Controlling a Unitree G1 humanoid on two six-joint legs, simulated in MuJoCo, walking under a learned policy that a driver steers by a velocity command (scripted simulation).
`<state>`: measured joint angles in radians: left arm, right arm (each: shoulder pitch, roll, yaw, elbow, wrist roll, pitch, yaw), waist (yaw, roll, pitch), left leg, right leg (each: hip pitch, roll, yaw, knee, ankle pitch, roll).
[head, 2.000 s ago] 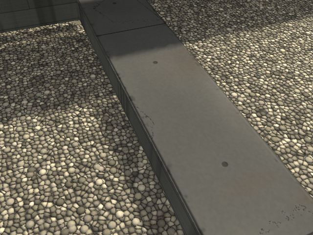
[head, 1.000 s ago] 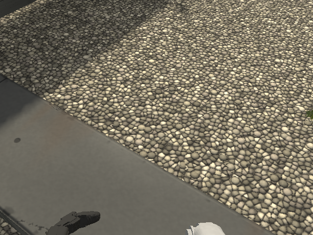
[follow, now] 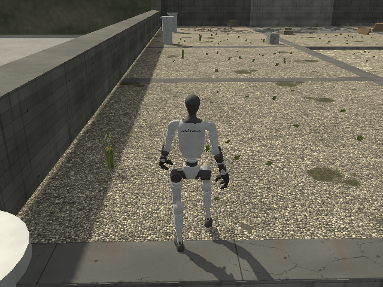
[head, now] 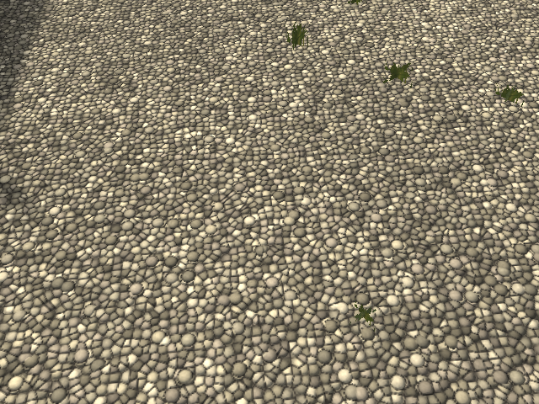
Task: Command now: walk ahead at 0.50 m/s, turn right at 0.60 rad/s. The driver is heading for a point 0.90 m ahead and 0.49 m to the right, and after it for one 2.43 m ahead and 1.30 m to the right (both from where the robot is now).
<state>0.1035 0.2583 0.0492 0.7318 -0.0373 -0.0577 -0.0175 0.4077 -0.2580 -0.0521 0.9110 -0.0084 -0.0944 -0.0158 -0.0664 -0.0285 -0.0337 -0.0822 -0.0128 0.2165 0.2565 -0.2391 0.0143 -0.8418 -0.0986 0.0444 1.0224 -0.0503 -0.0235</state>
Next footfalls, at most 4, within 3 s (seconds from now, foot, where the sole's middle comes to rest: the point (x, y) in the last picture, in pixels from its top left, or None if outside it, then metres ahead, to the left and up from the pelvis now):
0.20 right None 0.29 -0.14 -0.78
0.66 left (256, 368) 0.59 0.03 -0.78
1.20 right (367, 289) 0.79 -0.29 -0.78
1.66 left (343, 198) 1.13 -0.28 -0.78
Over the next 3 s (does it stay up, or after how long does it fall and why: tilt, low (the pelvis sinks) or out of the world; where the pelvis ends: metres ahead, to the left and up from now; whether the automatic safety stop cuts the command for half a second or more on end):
stays up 1.01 -0.36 -0.01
